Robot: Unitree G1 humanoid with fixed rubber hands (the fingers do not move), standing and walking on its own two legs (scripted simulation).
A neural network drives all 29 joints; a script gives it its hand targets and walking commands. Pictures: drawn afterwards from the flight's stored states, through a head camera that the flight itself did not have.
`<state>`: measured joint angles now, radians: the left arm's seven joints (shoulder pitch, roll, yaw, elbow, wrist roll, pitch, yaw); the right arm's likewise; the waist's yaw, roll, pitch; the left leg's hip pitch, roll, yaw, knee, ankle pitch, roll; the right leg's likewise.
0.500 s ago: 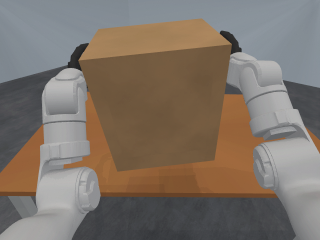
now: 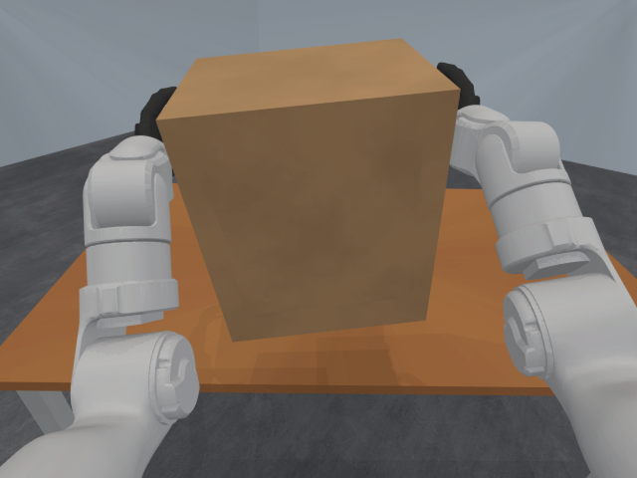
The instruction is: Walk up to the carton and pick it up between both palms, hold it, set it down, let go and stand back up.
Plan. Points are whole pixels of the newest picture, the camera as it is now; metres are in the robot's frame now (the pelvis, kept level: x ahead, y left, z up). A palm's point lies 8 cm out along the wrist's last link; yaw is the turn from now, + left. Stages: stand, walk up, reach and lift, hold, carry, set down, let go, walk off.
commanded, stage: hold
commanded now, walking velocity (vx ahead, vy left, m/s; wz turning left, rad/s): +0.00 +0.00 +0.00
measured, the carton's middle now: (315, 193) +0.36 +0.00 +0.26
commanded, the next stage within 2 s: none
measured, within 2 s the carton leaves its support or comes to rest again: neither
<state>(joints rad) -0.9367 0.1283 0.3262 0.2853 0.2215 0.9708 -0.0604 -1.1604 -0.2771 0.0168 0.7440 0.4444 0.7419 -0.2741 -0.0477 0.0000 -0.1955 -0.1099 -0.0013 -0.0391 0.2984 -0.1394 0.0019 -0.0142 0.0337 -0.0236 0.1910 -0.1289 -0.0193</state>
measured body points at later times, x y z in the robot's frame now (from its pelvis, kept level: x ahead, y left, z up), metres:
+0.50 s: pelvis +0.00 +0.00 +0.00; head -0.10 +0.01 +0.44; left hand +0.37 +0.18 +0.32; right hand +0.38 -0.16 +0.35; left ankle +0.02 +0.11 -0.75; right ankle -0.01 -0.11 -0.75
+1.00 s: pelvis +0.00 +0.00 +0.00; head -0.09 +0.02 +0.44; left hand +0.37 +0.18 +0.32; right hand +0.38 -0.16 +0.34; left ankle +0.02 +0.11 -0.75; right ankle -0.01 -0.11 -0.75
